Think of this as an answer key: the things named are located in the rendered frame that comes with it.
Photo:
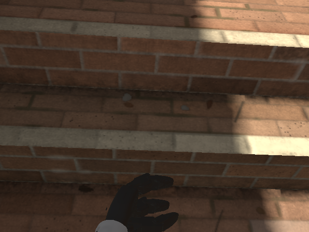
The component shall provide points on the robot left forearm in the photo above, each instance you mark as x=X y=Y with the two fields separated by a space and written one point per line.
x=111 y=225

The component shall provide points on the robot left hand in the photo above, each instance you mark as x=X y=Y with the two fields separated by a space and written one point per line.
x=130 y=211

